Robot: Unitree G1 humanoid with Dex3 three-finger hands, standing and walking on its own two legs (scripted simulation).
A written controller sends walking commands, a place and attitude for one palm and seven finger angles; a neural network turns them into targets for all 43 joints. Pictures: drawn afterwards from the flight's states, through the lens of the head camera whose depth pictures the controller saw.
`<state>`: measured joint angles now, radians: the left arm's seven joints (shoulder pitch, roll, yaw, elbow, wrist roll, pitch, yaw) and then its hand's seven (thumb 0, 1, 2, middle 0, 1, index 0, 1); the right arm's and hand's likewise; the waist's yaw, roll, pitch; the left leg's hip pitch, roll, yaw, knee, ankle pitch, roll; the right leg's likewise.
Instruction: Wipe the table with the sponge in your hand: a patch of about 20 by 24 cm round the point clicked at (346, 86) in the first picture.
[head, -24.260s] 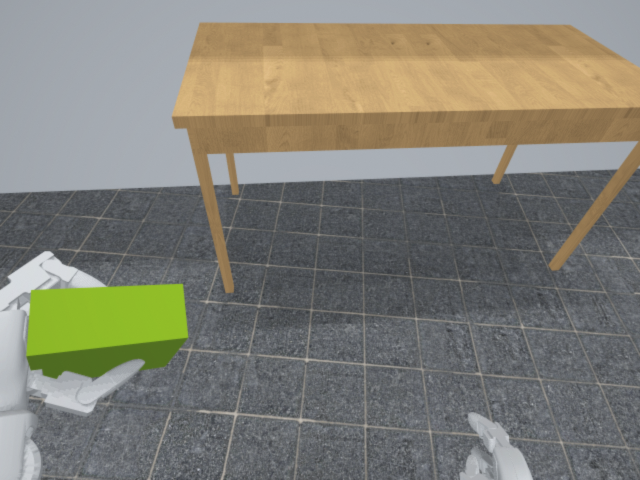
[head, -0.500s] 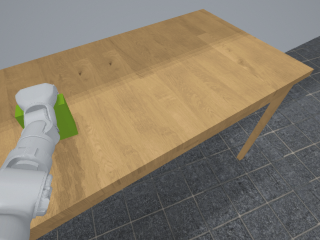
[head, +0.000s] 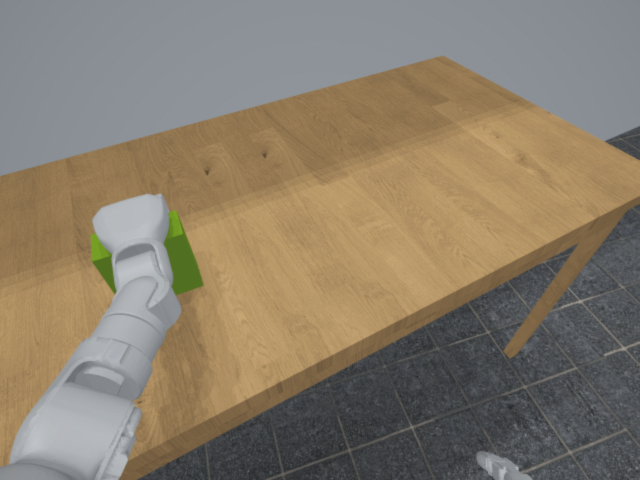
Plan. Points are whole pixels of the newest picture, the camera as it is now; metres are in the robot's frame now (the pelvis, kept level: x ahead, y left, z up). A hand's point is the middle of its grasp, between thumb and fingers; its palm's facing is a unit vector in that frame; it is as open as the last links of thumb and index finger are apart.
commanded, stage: wipe back along the third lane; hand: left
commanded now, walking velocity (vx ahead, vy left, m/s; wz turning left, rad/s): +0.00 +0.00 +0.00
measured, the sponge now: (155, 270) +0.39 +0.28 +0.03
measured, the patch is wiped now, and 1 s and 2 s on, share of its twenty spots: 1.00 1.00 1.00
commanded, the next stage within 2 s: slide back across to the middle lane in 1.26 s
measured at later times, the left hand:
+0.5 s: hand (155, 283) +0.33 +0.24 +0.08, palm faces +0.06 -0.05 -1.00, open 9.7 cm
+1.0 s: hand (167, 312) +0.29 +0.21 +0.08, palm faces +0.06 -0.07 -1.00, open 9.7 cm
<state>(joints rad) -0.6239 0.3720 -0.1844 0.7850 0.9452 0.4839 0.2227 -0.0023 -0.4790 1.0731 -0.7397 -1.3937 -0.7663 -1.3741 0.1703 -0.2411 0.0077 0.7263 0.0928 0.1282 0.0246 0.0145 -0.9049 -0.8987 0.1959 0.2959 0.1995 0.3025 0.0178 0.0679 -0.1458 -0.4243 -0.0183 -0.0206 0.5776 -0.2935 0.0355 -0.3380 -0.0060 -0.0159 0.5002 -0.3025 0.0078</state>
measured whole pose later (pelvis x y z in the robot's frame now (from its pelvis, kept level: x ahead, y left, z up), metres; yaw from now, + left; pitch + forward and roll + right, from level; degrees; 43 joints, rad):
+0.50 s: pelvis +0.02 -0.02 +0.00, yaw +1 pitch +4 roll -1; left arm -0.25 0.35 -0.25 0.23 0.96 0.62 0.12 0.02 -0.46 1.06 -0.72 -1.40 -0.75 -1.39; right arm 0.05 -0.26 0.04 0.63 0.10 0.17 0.04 0.01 -0.90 -0.90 0.20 0.30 0.20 0.30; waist 0.07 0.09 -0.12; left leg -0.31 -0.01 -0.04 0.56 -0.32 0.02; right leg -0.23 0.00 -0.03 0.50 -0.34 0.00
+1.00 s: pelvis +0.00 -0.04 +0.00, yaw +0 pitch +1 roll +0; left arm -0.15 0.34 -0.25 0.16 0.95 0.63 0.12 0.02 -0.46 1.06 -0.72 -1.41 -0.75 -1.39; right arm 0.06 -0.28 0.03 0.65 0.10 0.14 0.03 0.02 -0.90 -0.90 0.19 0.30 0.20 0.30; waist 0.07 0.10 -0.11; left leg -0.27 0.01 -0.03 0.54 -0.29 -0.01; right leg -0.22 0.02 -0.02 0.53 -0.34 -0.03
